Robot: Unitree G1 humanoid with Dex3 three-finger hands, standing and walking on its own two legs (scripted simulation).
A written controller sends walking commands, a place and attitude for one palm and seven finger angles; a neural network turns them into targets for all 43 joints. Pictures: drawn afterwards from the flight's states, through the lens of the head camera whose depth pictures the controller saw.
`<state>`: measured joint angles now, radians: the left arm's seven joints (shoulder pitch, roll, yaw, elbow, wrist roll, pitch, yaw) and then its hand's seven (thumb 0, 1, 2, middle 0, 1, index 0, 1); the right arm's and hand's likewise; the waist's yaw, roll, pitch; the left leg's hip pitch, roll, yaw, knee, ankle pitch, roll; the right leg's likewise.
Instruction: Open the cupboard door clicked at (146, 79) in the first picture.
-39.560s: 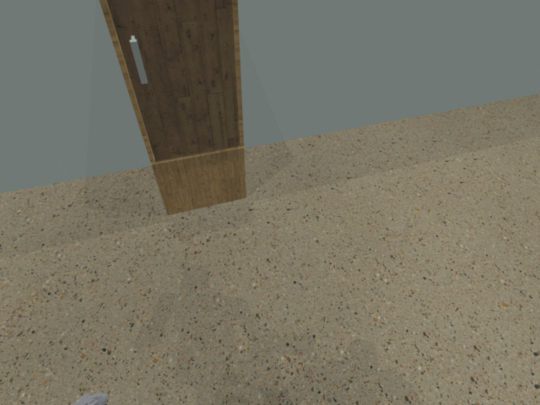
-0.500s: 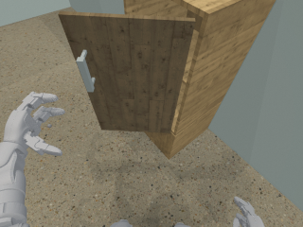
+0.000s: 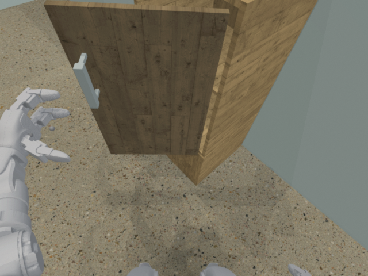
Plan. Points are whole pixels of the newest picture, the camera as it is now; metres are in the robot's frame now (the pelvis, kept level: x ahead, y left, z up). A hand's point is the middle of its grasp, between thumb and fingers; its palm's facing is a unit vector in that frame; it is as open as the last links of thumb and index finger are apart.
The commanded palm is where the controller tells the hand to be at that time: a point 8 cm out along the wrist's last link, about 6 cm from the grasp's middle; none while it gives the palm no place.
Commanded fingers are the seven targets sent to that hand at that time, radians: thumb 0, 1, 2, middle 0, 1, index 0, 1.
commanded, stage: move the hooked fingers beside the handle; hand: left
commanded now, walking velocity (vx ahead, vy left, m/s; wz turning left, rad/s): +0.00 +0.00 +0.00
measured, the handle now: (89, 82) +0.55 +0.24 +0.06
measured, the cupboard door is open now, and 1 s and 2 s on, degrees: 49 49 49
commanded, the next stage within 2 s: slide the fingers in behind the handle in 1.70 s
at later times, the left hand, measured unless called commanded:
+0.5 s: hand (53, 107) +0.46 +0.29 +0.07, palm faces +0.00 -1.00 +0.01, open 14.0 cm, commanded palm +0.44 +0.34 +0.07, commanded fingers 0.00 -0.50 0.30 -0.30 -1.20 -0.30 -1.20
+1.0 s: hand (63, 92) +0.51 +0.29 +0.06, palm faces -0.01 -1.00 -0.01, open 14.0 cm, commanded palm +0.49 +0.33 +0.06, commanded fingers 0.00 -0.50 0.30 -0.30 -1.20 -0.30 -1.20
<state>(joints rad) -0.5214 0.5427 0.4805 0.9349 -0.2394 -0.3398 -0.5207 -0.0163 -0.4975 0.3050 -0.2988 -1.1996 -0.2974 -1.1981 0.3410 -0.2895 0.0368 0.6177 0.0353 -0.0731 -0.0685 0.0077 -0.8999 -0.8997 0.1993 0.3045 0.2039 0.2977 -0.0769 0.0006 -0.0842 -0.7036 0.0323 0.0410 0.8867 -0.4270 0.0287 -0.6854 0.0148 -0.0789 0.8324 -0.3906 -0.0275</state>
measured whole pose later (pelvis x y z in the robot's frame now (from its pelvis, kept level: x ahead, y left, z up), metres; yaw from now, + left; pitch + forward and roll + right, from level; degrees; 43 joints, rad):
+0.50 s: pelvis +0.00 +0.02 -0.01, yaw -1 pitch +18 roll -4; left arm -0.78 0.67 0.51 1.17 -0.17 -0.35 -0.52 -0.02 -0.50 0.30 -0.30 -1.20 -0.30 -1.20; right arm 0.38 -0.29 0.05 0.61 0.02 0.02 -0.05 0.00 -0.90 -0.90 0.20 0.30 0.20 0.30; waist -0.14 -0.01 -0.09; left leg -0.84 0.04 0.04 0.97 -0.45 0.05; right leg -0.81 0.02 -0.08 0.88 -0.39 -0.01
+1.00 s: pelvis +0.00 +0.02 -0.02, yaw -3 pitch +23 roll -5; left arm -0.91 0.79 0.55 1.23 -0.10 -0.32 -0.51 -0.02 -0.50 0.31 -0.30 -1.20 -0.30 -1.20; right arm 0.44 -0.30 0.06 0.59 0.00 0.09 -0.03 0.00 -0.90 -0.90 0.20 0.30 0.20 0.30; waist -0.20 0.01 -0.08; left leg -0.94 0.06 0.04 1.01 -0.47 0.06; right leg -0.90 0.04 -0.07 0.89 -0.39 0.00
